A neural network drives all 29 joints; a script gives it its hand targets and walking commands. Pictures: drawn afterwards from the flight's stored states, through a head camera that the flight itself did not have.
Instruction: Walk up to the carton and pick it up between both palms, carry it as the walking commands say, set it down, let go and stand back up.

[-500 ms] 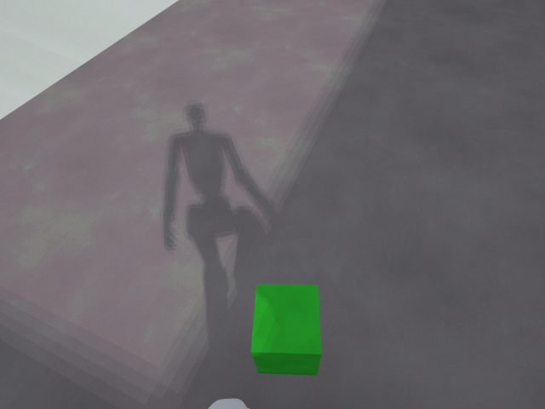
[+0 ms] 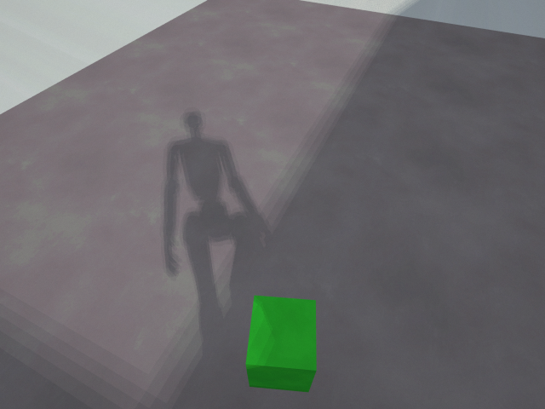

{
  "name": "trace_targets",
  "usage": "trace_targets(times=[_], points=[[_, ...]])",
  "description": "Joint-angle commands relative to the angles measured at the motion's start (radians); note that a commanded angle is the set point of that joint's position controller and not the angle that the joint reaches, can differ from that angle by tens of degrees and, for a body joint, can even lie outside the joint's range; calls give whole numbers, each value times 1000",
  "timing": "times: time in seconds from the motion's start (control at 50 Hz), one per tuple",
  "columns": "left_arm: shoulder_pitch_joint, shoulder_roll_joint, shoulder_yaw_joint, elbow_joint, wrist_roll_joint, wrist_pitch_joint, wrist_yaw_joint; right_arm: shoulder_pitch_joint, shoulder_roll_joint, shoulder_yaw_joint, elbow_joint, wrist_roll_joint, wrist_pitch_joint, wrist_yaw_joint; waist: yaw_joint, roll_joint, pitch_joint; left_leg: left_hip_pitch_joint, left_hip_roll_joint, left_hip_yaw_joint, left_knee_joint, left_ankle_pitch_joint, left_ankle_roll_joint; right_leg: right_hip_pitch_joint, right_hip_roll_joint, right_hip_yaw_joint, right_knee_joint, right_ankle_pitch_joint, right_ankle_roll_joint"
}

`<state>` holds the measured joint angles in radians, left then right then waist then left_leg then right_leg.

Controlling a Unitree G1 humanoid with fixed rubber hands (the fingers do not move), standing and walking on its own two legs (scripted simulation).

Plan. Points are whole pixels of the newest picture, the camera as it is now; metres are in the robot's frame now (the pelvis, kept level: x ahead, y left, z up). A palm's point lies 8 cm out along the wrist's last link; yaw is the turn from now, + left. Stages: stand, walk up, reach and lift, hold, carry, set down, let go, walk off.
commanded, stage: walk up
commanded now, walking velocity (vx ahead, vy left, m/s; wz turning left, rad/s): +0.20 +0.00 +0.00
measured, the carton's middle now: (281, 344) +0.43 -0.01 -0.65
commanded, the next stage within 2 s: stand in 0.34 s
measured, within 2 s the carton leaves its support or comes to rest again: neither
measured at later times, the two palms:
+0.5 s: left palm out of the picture +0.02 +0.19 -0.15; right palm out of the picture +0.03 -0.25 -0.15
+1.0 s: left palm out of the picture -0.01 +0.21 -0.15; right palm out of the picture -0.03 -0.22 -0.14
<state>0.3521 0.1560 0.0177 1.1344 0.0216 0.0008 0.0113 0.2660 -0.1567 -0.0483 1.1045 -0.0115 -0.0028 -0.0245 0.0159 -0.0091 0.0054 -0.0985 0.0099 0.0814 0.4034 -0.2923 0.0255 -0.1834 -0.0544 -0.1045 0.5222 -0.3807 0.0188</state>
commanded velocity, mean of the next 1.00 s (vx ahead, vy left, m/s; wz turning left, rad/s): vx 0.01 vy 0.00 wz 0.00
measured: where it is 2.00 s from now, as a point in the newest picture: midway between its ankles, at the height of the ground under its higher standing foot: outside the picture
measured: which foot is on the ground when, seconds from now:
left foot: down 0.00-1.00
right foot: down 0.00-1.00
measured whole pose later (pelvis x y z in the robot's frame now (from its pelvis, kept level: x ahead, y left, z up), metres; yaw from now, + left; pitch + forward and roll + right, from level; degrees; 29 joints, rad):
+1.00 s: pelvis +0.01 -0.01 +0.00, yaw -1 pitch -1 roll +0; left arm 0.29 0.14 0.01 1.16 0.00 -0.01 0.04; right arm 0.30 -0.14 0.00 1.19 -0.01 -0.01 -0.05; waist 0.01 0.00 0.04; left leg -0.06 0.03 0.09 0.36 -0.28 0.00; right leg -0.12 -0.02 -0.10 0.38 -0.23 -0.01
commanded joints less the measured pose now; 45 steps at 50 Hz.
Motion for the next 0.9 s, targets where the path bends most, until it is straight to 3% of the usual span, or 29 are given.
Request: trace_targets(times=[0.0,0.04,0.06,0.08,0.1,0.12,0.2,0.38,0.88], points=[[40,29,3,-18,4,-21,1,34,-135,-25,-5,-3,-6,-9,3,111,170,-158,260,-270,-267,-326,91,-56,4,18,41,5,-3],[85,26,-6,-2,-12,-31,14,-16,-100,-10,-14,-9,-8,-6,42,81,158,-213,169,-155,-167,-101,62,86,-14,23,-128,140,-26],[74,40,-9,6,-19,-38,30,1,-43,15,-5,5,-14,-12,40,28,149,-165,110,-88,-57,253,23,109,-87,91,-177,441,-31],[58,77,-1,4,-28,-45,32,52,-24,18,-13,13,-17,-16,7,-36,125,-133,76,-62,-42,275,-9,92,-113,149,-138,749,-50],[63,92,2,13,-29,-45,32,92,-37,20,3,10,-15,-24,-6,-83,86,-87,81,-39,-31,250,-16,99,-129,153,-110,904,-68],[66,96,2,14,-28,-45,35,110,-46,17,10,8,-14,-27,-4,-100,43,-60,82,-30,-19,263,-16,126,-127,139,-98,935,-72],[56,77,5,-3,-28,-29,45,103,-58,11,18,16,-4,-28,7,-46,-24,6,97,-30,-20,403,-5,148,-90,105,-100,806,-59],[13,59,0,1,-24,-23,44,69,-48,21,38,10,4,-32,0,-8,27,18,113,-40,-71,287,-10,106,-85,114,-162,618,-61],[13,55,-2,21,-23,-16,32,98,-57,40,76,6,-12,-30,-5,15,72,-16,127,-73,-105,247,-5,66,-73,93,-189,410,-40]])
